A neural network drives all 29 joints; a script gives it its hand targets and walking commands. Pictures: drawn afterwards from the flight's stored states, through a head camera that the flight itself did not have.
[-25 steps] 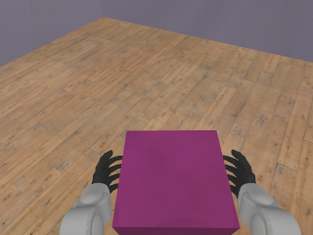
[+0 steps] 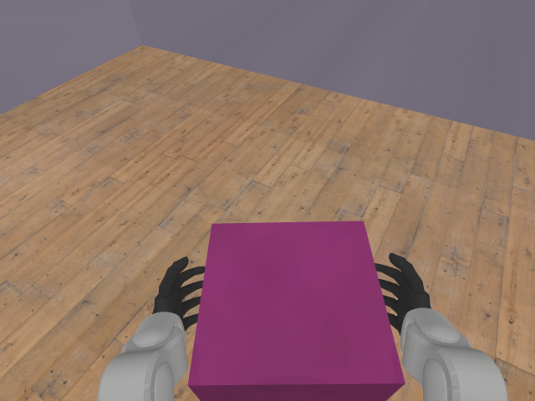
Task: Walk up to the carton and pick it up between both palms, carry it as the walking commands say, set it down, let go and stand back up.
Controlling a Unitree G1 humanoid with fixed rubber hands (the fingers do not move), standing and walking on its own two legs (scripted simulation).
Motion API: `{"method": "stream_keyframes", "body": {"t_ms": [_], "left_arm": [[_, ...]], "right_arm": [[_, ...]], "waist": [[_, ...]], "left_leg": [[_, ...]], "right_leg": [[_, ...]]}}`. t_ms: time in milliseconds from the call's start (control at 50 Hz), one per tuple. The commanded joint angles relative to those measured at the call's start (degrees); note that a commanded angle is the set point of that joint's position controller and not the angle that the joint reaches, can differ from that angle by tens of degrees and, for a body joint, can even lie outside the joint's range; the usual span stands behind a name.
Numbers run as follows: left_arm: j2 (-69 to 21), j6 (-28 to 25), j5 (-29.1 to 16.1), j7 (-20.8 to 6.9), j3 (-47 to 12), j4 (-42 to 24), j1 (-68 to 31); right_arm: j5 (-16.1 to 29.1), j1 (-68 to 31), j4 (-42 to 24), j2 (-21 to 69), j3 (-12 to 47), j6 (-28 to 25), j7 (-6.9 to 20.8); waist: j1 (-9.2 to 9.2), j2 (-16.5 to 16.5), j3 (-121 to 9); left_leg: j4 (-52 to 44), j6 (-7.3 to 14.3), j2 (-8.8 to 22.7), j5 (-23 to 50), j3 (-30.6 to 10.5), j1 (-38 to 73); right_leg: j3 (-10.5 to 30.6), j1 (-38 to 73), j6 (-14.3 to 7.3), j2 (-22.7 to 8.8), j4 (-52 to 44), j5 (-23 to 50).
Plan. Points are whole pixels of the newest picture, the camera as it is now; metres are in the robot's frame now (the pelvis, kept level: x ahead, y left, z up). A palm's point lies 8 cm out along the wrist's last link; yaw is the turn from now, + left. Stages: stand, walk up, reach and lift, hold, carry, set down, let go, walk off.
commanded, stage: carry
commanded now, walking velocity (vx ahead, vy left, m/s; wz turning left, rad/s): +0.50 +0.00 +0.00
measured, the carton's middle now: (288, 329) +0.25 +0.00 +0.00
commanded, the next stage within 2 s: none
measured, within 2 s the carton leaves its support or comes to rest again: neither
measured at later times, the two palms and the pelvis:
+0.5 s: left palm (233, 142) +0.57 +0.09 +0.10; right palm (385, 138) +0.59 -0.21 +0.08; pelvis +0.35 -0.07 +0.01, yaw +3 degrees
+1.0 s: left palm (238, 76) +0.88 +0.10 +0.08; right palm (353, 72) +0.88 -0.20 +0.08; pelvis +0.64 -0.05 +0.00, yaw +0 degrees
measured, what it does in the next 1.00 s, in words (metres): walks ahead: right foot, then left foot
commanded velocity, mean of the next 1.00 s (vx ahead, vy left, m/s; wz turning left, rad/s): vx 0.29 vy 0.00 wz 0.00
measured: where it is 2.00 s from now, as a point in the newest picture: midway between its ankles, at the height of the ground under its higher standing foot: (297, 293)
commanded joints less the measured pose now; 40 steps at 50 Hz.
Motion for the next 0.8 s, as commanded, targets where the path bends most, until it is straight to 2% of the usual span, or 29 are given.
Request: {"method": "stream_keyframes", "body": {"t_ms": [0,60,140,180,220,240,260,280,300,320,340,360,380,400,420,520,580,600,640,680,700,720,740,760,780], "left_arm": [[-48.47,-2.19,-16.28,-7.57,-37.82,-4.45,-20.12],[-47.98,-3.18,-16.24,-6.99,-38.40,-5.76,-20.28],[-45.25,-2.92,-15.99,-6.50,-38.71,-7.12,-19.06],[-43.81,-2.48,-15.93,-6.33,-38.73,-7.60,-19.25],[-42.60,-1.88,-15.95,-6.15,-38.40,-7.67,-19.53],[-42.05,-1.54,-15.85,-6.06,-37.94,-7.08,-18.71],[-41.38,-1.25,-15.68,-5.96,-37.23,-6.28,-17.20],[-40.72,-0.98,-15.50,-5.99,-36.70,-6.48,-16.24],[-39.30,-0.71,-15.07,-6.06,-35.92,-6.76,-16.63],[-40.68,-0.90,-15.64,-6.28,-35.73,-6.03,-16.45],[-42.40,-1.13,-16.18,-6.48,-36.16,-7.66,-18.04],[-44.73,-1.39,-15.95,-6.83,-36.47,-7.75,-18.75],[-46.67,-1.86,-16.18,-7.32,-36.72,-7.96,-18.94],[-47.87,-2.29,-16.47,-7.69,-36.80,-7.71,-18.95],[-48.30,-2.52,-16.61,-7.97,-36.89,-7.12,-18.27],[-44.50,-2.64,-17.79,-8.49,-36.98,-7.43,-17.05],[-42.45,-2.09,-17.76,-8.42,-36.32,-7.73,-16.87],[-41.80,-1.87,-17.66,-8.31,-36.03,-7.87,-16.93],[-40.56,-1.33,-17.19,-7.90,-35.41,-7.99,-17.39],[-39.67,-0.85,-16.98,-7.37,-35.15,-8.02,-16.59],[-39.34,-0.61,-16.99,-7.13,-35.26,-8.26,-16.45],[-38.83,-0.28,-16.97,-6.90,-35.40,-8.41,-16.54],[-38.01,0.07,-16.75,-6.68,-35.50,-8.51,-17.02],[-36.73,0.50,-16.56,-6.46,-35.53,-8.36,-18.30],[-38.39,0.86,-17.15,-6.56,-36.00,-9.57,-17.82]], "right_arm": [[15.58,-18.63,-3.62,47.50,35.10,-2.26,7.87],[15.96,-18.43,-5.45,45.66,35.16,-3.16,8.18],[15.17,-16.30,-6.44,43.09,35.05,-3.01,7.72],[14.80,-15.60,-6.89,41.67,34.94,-2.74,7.40],[14.77,-15.60,-7.56,40.34,35.05,-2.42,7.14],[14.84,-16.03,-7.88,39.68,35.17,-2.16,7.03],[14.88,-16.72,-8.19,39.13,35.31,-1.81,6.89],[14.78,-17.71,-8.44,38.37,35.23,-1.47,6.70],[14.58,-16.98,-9.19,38.32,35.44,-0.91,6.62],[14.63,-16.65,-10.20,39.58,36.51,-0.67,6.75],[15.24,-17.35,-8.96,42.40,36.50,-0.59,6.83],[15.90,-18.52,-8.28,44.77,37.10,-0.79,7.28],[16.39,-19.43,-8.58,46.67,37.71,-1.31,7.61],[16.44,-19.13,-7.91,48.00,37.76,-1.86,7.78],[16.25,-18.93,-7.98,48.06,37.90,-2.26,7.75],[14.00,-15.98,-6.56,46.23,37.10,-2.75,6.24],[13.61,-16.42,-6.92,44.94,37.18,-2.23,5.62],[13.60,-16.83,-7.21,44.43,37.14,-2.00,5.42],[13.89,-17.19,-7.64,43.23,37.16,-1.41,5.03],[14.46,-18.77,-8.85,41.94,37.21,-0.83,4.73],[14.71,-19.09,-9.15,41.40,37.08,-0.54,4.60],[14.82,-18.77,-8.88,40.97,36.90,-0.22,4.50],[14.89,-19.23,-8.62,40.66,36.58,0.11,4.53],[14.40,-19.10,-7.99,40.00,35.95,0.46,4.57],[14.54,-19.01,-8.94,39.88,35.98,0.57,4.46]], "waist": [[0.84,5.38,-9.78],[0.64,9.17,-7.61],[0.46,9.79,-4.37],[-0.02,10.65,-3.68],[-0.26,10.51,-5.71],[0.28,10.18,-8.14],[1.49,7.88,-11.90],[3.01,5.41,-15.87],[2.96,-6.89,-21.33],[1.83,-16.01,-21.43],[1.64,-8.66,-20.68],[1.76,-3.72,-18.60],[1.88,-2.12,-15.62],[1.83,-2.76,-13.91],[1.75,-4.34,-13.69],[1.29,-6.47,-8.27],[1.18,-7.65,-5.50],[1.18,-7.72,-4.59],[1.20,-8.60,-3.91],[2.25,-9.24,-5.16],[2.30,-9.15,-6.94],[1.55,-8.01,-9.91],[0.86,-6.72,-13.57],[-0.22,-2.67,-16.34],[0.34,12.60,-21.87]], "left_leg": [[-11.63,2.58,16.33,2.10,-14.30,13.33],[-12.13,3.41,16.25,6.31,-12.41,16.90],[-11.60,2.34,13.84,12.10,-7.57,19.21],[-10.89,1.15,13.46,15.82,-5.73,19.27],[-5.81,-0.42,13.00,25.67,-3.38,19.28],[-0.25,-1.65,12.09,30.36,-1.42,18.63],[9.10,-3.42,10.14,32.36,1.22,16.71],[19.63,-4.53,9.64,26.13,0.60,9.72],[36.59,-6.16,4.01,10.11,-0.73,-5.08],[47.88,-5.51,-2.86,-17.73,-6.82,-18.94],[51.75,-4.56,2.35,-16.44,-12.59,-20.78],[49.19,-4.31,5.24,-12.46,-14.46,-19.93],[45.81,-4.96,7.26,-9.97,-13.70,-19.28],[41.90,-5.35,8.52,-8.66,-13.21,-17.82],[39.97,-5.46,8.24,-7.16,-11.94,-16.35],[28.39,-5.19,5.88,-1.47,-6.57,-19.67],[20.91,-5.08,4.30,4.63,-4.18,-19.23],[17.65,-4.90,3.17,6.85,-2.83,-17.55],[10.98,-4.35,0.73,10.18,-0.41,-13.28],[6.02,-4.05,-1.23,13.02,0.99,-9.60],[3.43,-3.75,-1.93,15.15,2.04,-5.44],[-0.31,-3.29,-2.55,19.67,3.43,2.60],[-0.45,-2.70,-0.48,23.21,1.35,13.13],[-0.33,-1.18,7.05,31.75,-8.56,24.61],[1.60,6.73,22.70,50.35,-27.80,37.41]], "right_leg": [[0.81,-5.62,-0.23,-2.27,-7.67,4.02],[-2.28,-10.20,0.39,-1.28,-15.64,6.65],[-6.74,-10.33,0.41,0.54,-28.92,10.45],[-9.27,-7.39,-0.09,2.28,-34.19,13.34],[-11.71,-0.74,-0.74,4.31,-38.15,14.51],[-13.32,5.72,-0.74,6.14,-40.79,14.80],[-14.49,15.48,-0.75,7.78,-43.99,15.15],[-8.34,27.19,-1.79,3.08,-43.76,11.11],[17.18,39.20,-8.23,-13.41,-47.01,1.71],[34.43,44.70,-13.54,-19.91,-53.75,5.16],[27.31,42.52,-12.39,-18.41,-52.17,11.49],[20.67,37.40,-10.69,-16.48,-52.22,17.57],[14.98,33.31,-9.18,-15.04,-53.51,19.17],[10.62,30.82,-7.76,-13.63,-54.72,18.24],[7.37,29.51,-6.96,-12.81,-55.22,19.19],[0.44,28.58,-6.86,-11.46,-58.45,24.21],[-3.74,28.89,-5.68,-8.81,-59.13,25.95],[-5.85,28.19,-5.06,-7.49,-58.48,30.16],[-8.79,27.47,-3.70,-5.78,-55.86,39.78],[-9.83,29.28,-2.61,-5.38,-51.18,43.91],[-10.52,29.64,-1.75,-5.00,-46.77,46.20],[-12.22,28.12,-0.44,-3.99,-39.45,47.37],[-12.35,22.69,0.51,-3.46,-31.87,44.00],[-11.07,12.04,1.87,-2.15,-21.93,30.95],[-8.12,-2.09,3.43,2.80,-8.11,-2.19]]}}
